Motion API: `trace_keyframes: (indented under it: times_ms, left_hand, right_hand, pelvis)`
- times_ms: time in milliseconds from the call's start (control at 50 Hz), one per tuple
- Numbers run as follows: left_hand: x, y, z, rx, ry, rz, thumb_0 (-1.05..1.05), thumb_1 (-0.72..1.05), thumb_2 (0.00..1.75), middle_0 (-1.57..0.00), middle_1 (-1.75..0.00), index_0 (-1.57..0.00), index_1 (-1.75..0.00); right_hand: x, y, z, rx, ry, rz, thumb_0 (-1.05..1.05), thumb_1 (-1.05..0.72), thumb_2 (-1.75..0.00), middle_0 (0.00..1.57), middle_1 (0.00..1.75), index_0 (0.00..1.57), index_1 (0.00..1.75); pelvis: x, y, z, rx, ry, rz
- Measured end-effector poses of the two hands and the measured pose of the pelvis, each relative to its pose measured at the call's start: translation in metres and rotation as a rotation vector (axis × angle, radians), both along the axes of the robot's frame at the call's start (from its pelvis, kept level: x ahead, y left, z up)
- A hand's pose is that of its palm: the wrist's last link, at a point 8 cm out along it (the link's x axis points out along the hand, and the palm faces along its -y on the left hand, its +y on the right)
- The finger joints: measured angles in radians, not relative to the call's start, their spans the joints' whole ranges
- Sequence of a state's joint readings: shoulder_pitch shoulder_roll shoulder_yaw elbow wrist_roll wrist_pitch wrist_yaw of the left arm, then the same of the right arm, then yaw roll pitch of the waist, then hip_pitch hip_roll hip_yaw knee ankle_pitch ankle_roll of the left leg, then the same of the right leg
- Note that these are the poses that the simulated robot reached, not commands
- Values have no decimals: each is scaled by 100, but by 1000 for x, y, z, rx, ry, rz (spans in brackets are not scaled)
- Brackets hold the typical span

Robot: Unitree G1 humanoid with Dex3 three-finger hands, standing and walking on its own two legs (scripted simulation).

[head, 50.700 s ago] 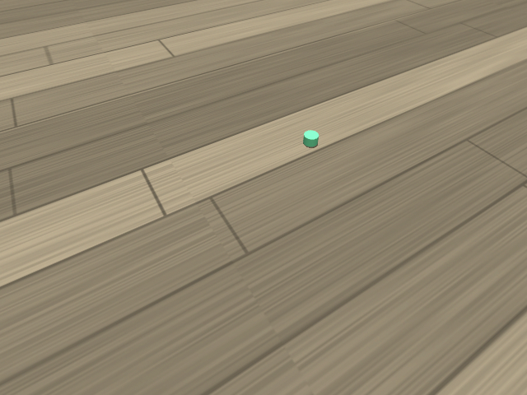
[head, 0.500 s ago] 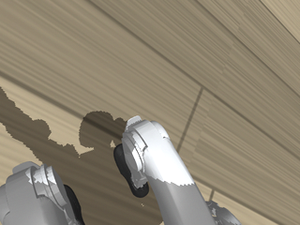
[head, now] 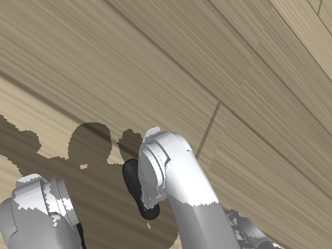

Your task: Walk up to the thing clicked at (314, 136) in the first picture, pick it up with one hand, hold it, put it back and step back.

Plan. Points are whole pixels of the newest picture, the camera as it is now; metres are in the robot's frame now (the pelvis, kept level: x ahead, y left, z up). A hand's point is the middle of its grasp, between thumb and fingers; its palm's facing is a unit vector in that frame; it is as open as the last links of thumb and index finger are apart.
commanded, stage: rest palm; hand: left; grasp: from above
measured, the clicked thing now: out of the picture +0.54 +0.31 -0.30
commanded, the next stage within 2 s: close in 1.84 s
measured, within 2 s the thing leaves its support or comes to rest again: neither
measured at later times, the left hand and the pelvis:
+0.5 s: hand out of the picture +0.52 +0.30 -0.24, palm faces -0.44 -0.11 -0.89, open 13.9 cm; pelvis +0.00 +0.00 -0.01, yaw -1 degrees
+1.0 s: hand out of the picture +0.52 +0.30 -0.26, palm faces -0.46 -0.13 -0.88, open 13.5 cm; pelvis +0.00 +0.00 -0.01, yaw -2 degrees
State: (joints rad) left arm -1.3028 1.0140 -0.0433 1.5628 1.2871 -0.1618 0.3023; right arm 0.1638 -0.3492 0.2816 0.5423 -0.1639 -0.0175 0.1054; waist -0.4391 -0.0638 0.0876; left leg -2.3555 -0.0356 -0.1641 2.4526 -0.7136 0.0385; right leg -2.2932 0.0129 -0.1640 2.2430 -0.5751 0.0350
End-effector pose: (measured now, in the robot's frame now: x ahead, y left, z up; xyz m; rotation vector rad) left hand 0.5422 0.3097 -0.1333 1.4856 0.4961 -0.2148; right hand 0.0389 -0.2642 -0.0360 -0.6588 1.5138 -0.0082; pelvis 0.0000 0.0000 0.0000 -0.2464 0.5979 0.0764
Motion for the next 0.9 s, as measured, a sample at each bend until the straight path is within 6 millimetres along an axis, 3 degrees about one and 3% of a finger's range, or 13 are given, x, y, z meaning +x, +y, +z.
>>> trace_keyframes:
  times_ms: [340,680,900]
  left_hand:
    - [-16,-11,-47,-13,52,18,0,-46,93,-14,-97,-14,-98]
    - [-8,-5,-54,-14,7,50,0,-47,95,-14,-96,-14,-97]
    - [-17,-6,-67,-20,33,57,0,-42,90,-15,-98,-16,-98]
  right_hand:
    - [-42,12,-2,42,94,-33,0,-91,-90,21,30,21,30]
    - [-20,11,2,31,44,41,0,-91,-90,21,30,20,30]
    - [-24,16,3,48,65,51,0,-91,-90,21,30,20,30]
  pelvis:
    - [-6,-4,-7,7,-35,-14]
    - [-1,1,-9,-21,-36,-23]
    - [-3,1,-9,-24,-49,-24]
